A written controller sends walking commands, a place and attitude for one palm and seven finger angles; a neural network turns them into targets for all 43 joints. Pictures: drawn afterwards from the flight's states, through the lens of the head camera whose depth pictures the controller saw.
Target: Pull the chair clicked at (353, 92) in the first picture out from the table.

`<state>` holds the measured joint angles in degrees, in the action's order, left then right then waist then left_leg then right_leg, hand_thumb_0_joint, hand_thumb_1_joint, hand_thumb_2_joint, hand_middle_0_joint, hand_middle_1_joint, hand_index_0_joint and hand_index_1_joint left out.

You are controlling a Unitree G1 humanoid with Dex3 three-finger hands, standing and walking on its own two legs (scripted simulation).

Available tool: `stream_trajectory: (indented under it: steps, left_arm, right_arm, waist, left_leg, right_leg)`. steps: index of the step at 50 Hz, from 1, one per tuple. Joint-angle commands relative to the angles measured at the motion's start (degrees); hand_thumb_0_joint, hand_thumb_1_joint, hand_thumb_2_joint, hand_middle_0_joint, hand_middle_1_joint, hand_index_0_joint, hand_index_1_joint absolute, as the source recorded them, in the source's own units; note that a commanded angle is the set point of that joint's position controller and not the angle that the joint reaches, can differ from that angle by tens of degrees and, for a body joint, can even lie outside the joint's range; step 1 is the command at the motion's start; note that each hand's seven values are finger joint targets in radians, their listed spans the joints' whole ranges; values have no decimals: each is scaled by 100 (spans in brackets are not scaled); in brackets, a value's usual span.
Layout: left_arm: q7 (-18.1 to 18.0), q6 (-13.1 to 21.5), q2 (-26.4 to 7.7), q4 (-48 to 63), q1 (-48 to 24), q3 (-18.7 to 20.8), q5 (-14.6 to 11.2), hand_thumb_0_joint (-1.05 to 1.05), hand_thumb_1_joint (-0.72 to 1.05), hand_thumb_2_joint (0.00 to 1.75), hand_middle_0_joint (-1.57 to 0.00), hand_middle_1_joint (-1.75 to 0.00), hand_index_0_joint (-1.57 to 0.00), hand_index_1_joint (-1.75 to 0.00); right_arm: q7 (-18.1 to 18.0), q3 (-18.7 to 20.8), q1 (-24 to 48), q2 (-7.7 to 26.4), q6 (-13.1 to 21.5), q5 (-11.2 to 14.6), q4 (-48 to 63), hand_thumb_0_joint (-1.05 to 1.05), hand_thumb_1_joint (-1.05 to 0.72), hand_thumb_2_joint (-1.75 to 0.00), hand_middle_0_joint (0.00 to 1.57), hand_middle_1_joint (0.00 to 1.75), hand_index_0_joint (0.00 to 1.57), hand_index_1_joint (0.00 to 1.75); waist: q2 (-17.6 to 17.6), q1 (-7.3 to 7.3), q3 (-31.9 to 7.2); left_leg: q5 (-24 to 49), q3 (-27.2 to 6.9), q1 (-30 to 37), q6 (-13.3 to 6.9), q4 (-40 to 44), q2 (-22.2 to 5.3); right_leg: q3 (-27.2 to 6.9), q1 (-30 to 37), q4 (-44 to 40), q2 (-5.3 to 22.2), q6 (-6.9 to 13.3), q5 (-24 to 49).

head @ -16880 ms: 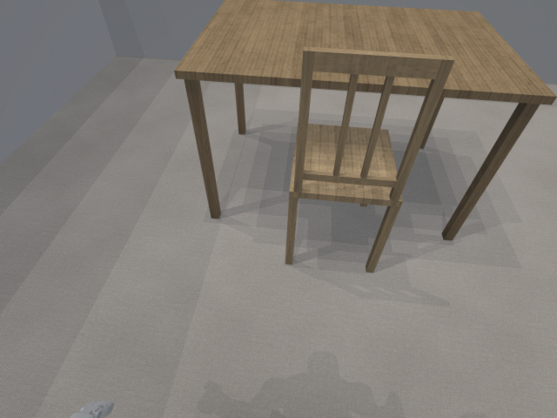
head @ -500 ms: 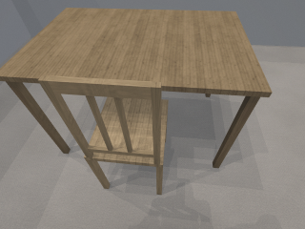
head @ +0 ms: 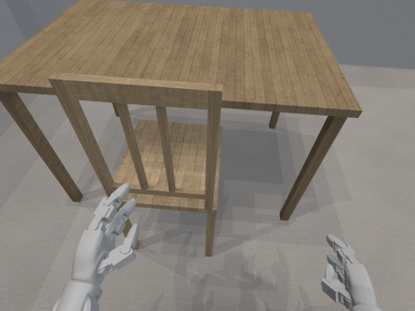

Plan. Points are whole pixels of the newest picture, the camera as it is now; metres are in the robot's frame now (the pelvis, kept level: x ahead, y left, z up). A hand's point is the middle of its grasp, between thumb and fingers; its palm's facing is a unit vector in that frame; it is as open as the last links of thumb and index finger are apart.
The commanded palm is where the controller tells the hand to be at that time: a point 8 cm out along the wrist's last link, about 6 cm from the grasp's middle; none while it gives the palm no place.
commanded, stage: raise the hand toward the chair's back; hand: left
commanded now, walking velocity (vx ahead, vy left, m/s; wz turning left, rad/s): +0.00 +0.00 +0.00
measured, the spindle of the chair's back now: (134, 151) +0.51 +0.21 -0.03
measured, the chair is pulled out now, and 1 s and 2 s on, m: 0.00 0.00 0.00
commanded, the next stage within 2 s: aim the fingers beside a spindle in 1.78 s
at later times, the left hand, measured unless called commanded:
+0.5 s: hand (110, 278) +0.20 +0.19 -0.02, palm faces -0.12 -0.99 +0.04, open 12.7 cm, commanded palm +0.17 +0.26 -0.01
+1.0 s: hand (85, 256) +0.22 +0.23 +0.01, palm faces +0.01 -1.00 -0.07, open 16.5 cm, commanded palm +0.20 +0.28 +0.00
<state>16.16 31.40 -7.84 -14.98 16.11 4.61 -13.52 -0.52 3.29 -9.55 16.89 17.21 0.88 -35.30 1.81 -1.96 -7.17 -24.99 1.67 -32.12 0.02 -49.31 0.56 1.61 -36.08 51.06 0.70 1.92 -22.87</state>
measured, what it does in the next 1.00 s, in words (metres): stands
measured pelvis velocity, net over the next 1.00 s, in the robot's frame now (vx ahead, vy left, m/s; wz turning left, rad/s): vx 0.00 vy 0.03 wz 0.04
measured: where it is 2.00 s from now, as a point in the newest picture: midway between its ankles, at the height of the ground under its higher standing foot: outside the picture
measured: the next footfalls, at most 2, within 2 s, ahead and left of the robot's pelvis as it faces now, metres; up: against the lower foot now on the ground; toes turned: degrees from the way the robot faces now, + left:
none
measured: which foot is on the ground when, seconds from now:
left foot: down 0.00-1.00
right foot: down 0.00-1.00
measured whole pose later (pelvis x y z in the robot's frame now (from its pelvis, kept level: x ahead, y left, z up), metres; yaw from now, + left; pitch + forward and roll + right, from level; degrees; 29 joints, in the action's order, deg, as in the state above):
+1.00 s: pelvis +0.00 +0.03 -0.04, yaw +2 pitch +16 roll -3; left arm 15.0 21.7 -14.9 0.0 19.8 10.0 -13.7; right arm -2.3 -1.5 -11.8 13.4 12.4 1.7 -28.0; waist -1.3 -0.5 -9.0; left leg -31.9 -2.0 -49.7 -2.0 -66.0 0.8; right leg 5.3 -49.4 61.5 1.2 0.0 -27.5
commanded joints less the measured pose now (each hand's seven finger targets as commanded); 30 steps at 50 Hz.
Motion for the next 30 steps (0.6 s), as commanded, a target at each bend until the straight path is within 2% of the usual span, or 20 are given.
stream_trajectory:
  steps: [1,3,5,6,7,8,10,11,12,14,16,19,20,21,22,24,25,26,28,30]
  left_arm:
    - [578,327,-1078,207,1326,891,52,0,50,73,-16,-24,-16,-24]
    - [367,290,-926,1238,604,702,-97,0,46,71,-16,-23,-16,-23]
    - [20,538,-1034,2431,-9,792,-166,0,41,69,-15,-22,-15,-22]
    - [-123,702,-1148,3227,-520,712,-156,0,39,68,-15,-22,-15,-22]
    - [-225,826,-1100,3774,-608,547,-79,0,36,67,-15,-22,-15,-22]
    - [-257,891,-899,3880,-484,229,-15,0,34,66,-14,-21,-14,-21]
    - [-173,925,-751,3832,-568,-208,96,0,29,64,-14,-20,-14,-20]
    - [-59,833,-600,3715,-629,-457,121,0,27,63,-14,-20,-14,-20]
    - [63,665,-572,3383,-564,-601,121,0,25,62,-13,-20,-13,-20]
    - [298,69,-647,2581,-300,-655,191,0,20,60,-13,-19,-13,-19]
    - [451,-764,-882,1631,258,-321,246,0,15,58,-13,-18,-13,-18]
    - [361,-1596,-1253,2278,362,370,37,0,8,55,-12,-17,-12,-17]
    - [207,-1722,-1348,2594,463,673,-90,0,6,54,-12,-17,-12,-17]
    - [-2,-1771,-1468,2754,605,1001,-196,0,4,53,-11,-16,-11,-16]
    - [-210,-1661,-1344,3336,520,1016,-299,0,1,52,-11,-16,-11,-16]
    - [-621,-1310,-1084,3565,621,915,-313,0,-3,50,-11,-15,-11,-15]
    - [-753,-1073,-999,3521,568,814,-264,0,-6,49,-10,-15,-10,-15]
    - [-831,-841,-1062,3376,518,803,-138,0,-8,48,-10,-15,-10,-15]
    - [-790,-409,-914,3027,308,393,103,0,-13,46,-10,-14,-10,-14]
    - [-506,-209,-819,2560,158,46,210,0,-17,44,-9,-13,-9,-13]
  right_arm:
    - [90,211,449,523,-41,19,1299,0,-90,-90,20,30,20,30]
    - [50,167,511,445,-94,48,1673,0,-90,-90,20,30,20,30]
    - [2,154,293,369,-56,-12,1729,0,-90,-90,20,30,20,30]
    - [-32,131,209,394,-56,-40,1689,0,-90,-90,20,30,20,30]
    - [-67,93,151,373,-60,-95,1685,0,-90,-90,20,30,20,30]
    - [-93,29,94,340,-44,-108,1622,0,-90,-90,20,30,20,30]
    - [-152,-77,60,421,24,-100,1444,0,-90,-90,20,30,20,30]
    - [-180,-114,63,463,55,-76,1392,0,-90,-90,20,30,20,30]
    - [-216,-115,37,493,91,-40,1350,0,-90,-90,20,30,20,30]
    - [-282,-143,-22,575,67,47,1331,0,-90,-90,20,30,20,30]
    - [-327,-149,-13,610,-59,161,1377,0,-90,-90,20,30,20,30]
    - [-378,-152,247,553,-264,229,1756,0,-90,-90,20,30,20,30]
    - [-384,-156,305,468,-311,212,1835,0,-90,-90,20,30,20,30]
    - [-396,-163,386,389,-344,184,1837,0,-90,-90,20,30,20,30]
    - [-386,-194,313,280,-333,156,1881,0,-90,-90,20,30,20,30]
    - [-356,-202,202,153,-292,104,1737,0,-90,-90,20,30,20,30]
    - [-335,-198,124,137,-263,56,1628,0,-90,-90,20,30,20,30]
    - [-320,-191,132,163,-242,17,1520,0,-90,-90,20,30,20,30]
    - [-264,-180,14,266,-175,-26,1362,0,-90,-90,20,30,20,30]
    - [-242,-173,-58,429,-106,-11,1295,0,-90,-90,20,30,20,30]
  waist:
    - [38,672,-335]
    - [-260,538,-503]
    - [-865,447,-1117]
    - [-921,290,-1364]
    - [-1245,228,-1664]
    - [-1282,103,-1588]
    - [-1234,-114,-1298]
    - [-957,-269,-1255]
    - [-804,-359,-965]
    - [-405,-383,-638]
    - [-53,-171,-531]
    - [-34,328,-1347]
    - [-102,491,-1619]
    - [-202,627,-1706]
    - [-388,658,-1923]
    - [-339,577,-1684]
    - [-242,467,-1521]
    - [-207,393,-1330]
    - [-312,90,-853]
    - [-325,-117,-595]
  left_leg:
    - [508,102,-1451,0,-383,315]
    - [127,75,-1533,-64,-500,258]
    - [318,-90,-1247,-107,-686,156]
    - [368,-195,-1117,-120,-817,93]
    - [526,-290,-848,-143,-876,63]
    - [540,-362,-773,-148,-915,21]
    - [383,-534,-918,-158,-1004,-54]
    - [259,-609,-999,-204,-1050,-95]
    - [-63,-660,-1236,-200,-1054,-93]
    - [-751,-774,-1669,-182,-895,-76]
    - [-1104,-806,-1880,-164,-628,-53]
    - [-712,-739,-1566,-109,-243,53]
    - [-431,-695,-1430,-90,-203,75]
    - [-181,-677,-1310,-54,-185,76]
    - [202,-656,-1105,-20,-190,65]
    - [670,-627,-1029,23,-263,-16]
    - [739,-622,-1115,26,-350,-41]
    - [696,-638,-1256,15,-439,-62]
    - [285,-644,-1476,-10,-593,-79]
    - [-306,-681,-1701,-39,-686,-67]
  right_leg:
    - [-436,175,-95,210,45,407]
    - [-371,-263,70,130,39,-355]
    - [-287,-460,409,30,67,-120]
    - [-242,-657,615,-35,57,-22]
    - [-196,-764,676,-52,84,86]
    - [-122,-999,713,-77,90,46]
    - [-4,-1420,811,-113,83,-144]
    - [34,-1526,795,-133,38,-238]
    - [47,-1603,723,-134,8,-429]
    - [87,-1622,580,-139,-38,-863]
    - [137,-1465,451,-142,-53,-1064]
    - [207,-663,401,-60,-51,-820]
    - [213,-408,388,-62,-40,-686]
    - [250,-254,427,-97,-16,-555]
    - [270,-149,444,-85,-3,-297]
    - [333,-266,497,-117,20,9]
    - [346,-447,543,-123,9,39]
    - [351,-664,590,-138,14,-35]
    - [350,-1193,651,-113,7,-375]
    - [311,-1573,659,-91,-6,-750]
